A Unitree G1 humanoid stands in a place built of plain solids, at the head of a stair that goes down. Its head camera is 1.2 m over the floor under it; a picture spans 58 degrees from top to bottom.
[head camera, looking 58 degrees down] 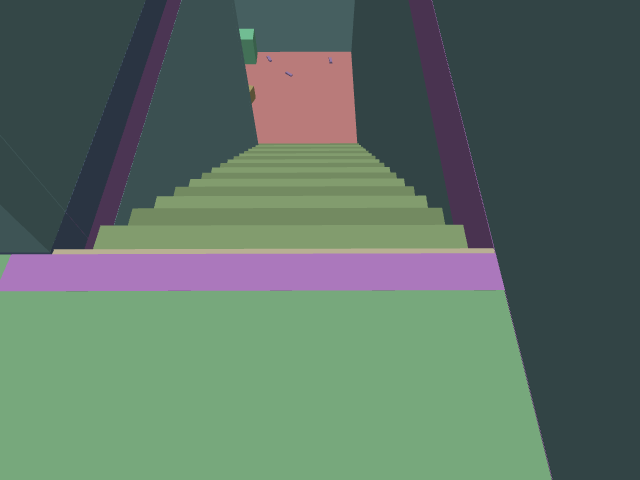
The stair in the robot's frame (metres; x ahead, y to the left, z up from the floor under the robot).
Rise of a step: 0.20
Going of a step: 0.23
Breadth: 1.42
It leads straight ahead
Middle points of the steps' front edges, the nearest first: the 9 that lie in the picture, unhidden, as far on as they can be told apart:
0.72 0.15 0.00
0.95 0.15 -0.20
1.18 0.15 -0.41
1.41 0.15 -0.61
1.64 0.15 -0.82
1.87 0.15 -1.02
2.10 0.15 -1.22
2.33 0.15 -1.43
2.56 0.15 -1.63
